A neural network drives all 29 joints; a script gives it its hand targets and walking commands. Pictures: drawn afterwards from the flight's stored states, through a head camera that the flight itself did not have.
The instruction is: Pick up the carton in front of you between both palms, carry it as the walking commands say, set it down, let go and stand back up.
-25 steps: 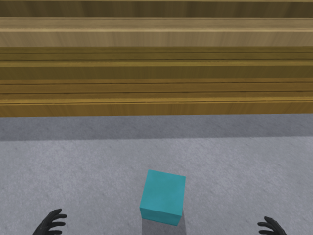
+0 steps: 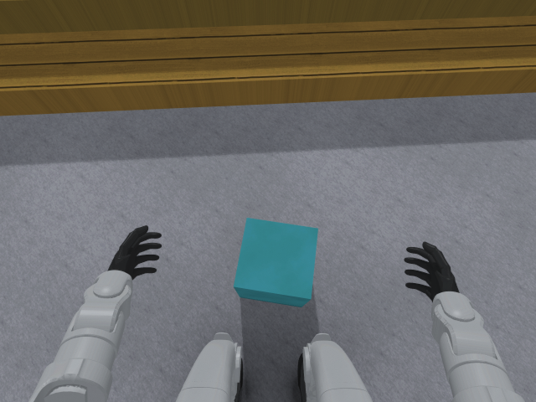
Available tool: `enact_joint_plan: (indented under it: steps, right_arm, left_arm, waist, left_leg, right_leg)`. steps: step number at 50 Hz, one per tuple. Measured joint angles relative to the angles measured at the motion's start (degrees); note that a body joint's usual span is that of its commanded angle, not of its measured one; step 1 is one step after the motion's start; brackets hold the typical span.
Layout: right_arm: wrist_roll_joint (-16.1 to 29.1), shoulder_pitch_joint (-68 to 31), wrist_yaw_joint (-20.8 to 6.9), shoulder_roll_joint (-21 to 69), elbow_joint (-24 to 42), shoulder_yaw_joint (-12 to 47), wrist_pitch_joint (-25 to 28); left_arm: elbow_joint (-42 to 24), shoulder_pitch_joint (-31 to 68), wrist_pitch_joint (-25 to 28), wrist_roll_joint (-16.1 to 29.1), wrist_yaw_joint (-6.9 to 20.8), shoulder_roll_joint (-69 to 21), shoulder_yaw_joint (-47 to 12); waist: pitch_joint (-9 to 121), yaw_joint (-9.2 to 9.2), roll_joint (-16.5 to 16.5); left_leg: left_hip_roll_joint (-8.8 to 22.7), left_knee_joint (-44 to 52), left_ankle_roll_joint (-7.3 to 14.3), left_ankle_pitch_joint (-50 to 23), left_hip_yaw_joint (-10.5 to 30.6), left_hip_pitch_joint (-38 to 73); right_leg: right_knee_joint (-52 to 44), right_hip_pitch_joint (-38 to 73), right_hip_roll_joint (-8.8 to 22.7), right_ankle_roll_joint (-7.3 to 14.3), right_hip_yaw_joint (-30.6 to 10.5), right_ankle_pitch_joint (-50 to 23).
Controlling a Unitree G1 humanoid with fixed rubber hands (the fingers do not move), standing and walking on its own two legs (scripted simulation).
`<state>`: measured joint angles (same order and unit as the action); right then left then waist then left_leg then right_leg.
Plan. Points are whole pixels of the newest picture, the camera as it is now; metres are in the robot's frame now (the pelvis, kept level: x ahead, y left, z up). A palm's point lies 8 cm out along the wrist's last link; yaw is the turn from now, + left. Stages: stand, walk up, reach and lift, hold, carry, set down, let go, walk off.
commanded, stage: reach and lift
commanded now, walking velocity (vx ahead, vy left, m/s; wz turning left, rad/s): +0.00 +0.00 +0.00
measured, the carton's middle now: (276, 265) +0.41 -0.02 -0.58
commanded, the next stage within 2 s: none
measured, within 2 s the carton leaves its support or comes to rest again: neither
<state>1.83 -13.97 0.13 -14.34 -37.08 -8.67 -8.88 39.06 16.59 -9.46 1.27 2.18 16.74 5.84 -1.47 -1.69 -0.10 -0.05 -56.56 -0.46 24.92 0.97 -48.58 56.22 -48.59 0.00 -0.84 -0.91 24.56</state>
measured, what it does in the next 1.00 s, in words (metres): lowers itself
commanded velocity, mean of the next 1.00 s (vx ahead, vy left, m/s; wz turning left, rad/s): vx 0.00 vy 0.00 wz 0.00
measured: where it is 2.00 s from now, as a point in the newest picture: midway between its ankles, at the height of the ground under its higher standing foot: outside the picture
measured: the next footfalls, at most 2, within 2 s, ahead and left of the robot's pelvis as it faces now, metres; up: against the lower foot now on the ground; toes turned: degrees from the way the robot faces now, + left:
none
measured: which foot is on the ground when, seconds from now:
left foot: down 0.00-1.00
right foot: down 0.00-1.00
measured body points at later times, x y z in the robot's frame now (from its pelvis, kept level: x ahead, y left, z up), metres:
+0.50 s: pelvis -0.07 +0.01 -0.07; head +0.22 +0.01 +0.28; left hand +0.47 +0.17 -0.17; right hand +0.41 -0.21 -0.17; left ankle +0.02 +0.12 -0.67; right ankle +0.02 -0.13 -0.67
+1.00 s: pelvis -0.08 +0.01 -0.24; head +0.27 +0.01 +0.05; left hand +0.45 +0.18 -0.41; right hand +0.40 -0.22 -0.40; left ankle +0.02 +0.12 -0.67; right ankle +0.02 -0.13 -0.67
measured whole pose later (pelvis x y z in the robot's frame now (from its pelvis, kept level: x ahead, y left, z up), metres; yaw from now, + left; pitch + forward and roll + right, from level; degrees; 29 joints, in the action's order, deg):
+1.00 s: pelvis -0.08 +0.01 -0.24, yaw -2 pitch +50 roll -2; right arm 9.1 -56.7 6.7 -12.2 -46.1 -13.5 -1.9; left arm 51.8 63.7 -3.5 6.6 -3.7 19.9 6.1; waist 0.4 -3.2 -0.5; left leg -2.3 -105.3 -1.2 30.6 2.9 -124.2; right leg 103.6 -123.6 -2.3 -3.0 -1.8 29.6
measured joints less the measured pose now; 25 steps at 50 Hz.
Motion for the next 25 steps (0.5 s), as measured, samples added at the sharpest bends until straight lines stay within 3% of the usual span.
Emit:
enact_joint_plan:
  steps: [14, 20, 25]
  right_arm:
    - [2.6, -28.4, 4.1, 2.9, -6.1, -4.8, -0.9]
    - [0.7, -40.0, 5.4, 4.7, -8.8, -8.6, -1.1]
    - [-1.7, -43.2, 5.4, 6.3, -8.7, -11.3, 0.6]
  left_arm:
    - [12.0, 32.4, -0.4, 1.0, 0.3, 1.9, 3.3]
    - [18.1, 46.1, -0.3, -0.7, 0.6, 2.5, 5.7]
    - [19.5, 50.5, 1.2, -3.9, 0.3, 1.6, 8.3]
  waist:
    - [1.5, -1.68, -0.5]
    - [1.6, -2.36, -0.7]
    - [2.8, -2.76, -0.7]
  left_leg:
    - [-0.5, -7.9, -0.1, -4.8, 0.7, -27.0]
    - [-0.9, -9.8, 0.0, -6.2, 0.8, -35.4]
    - [-1.2, -9.9, 0.1, -6.6, 1.0, -40.3]
  right_leg:
    - [7.4, -26.7, -0.4, -0.7, -0.5, -4.9]
    - [9.2, -35.0, -0.4, -1.0, -0.6, -6.3]
    - [9.2, -39.8, -0.3, -1.2, -0.7, -6.7]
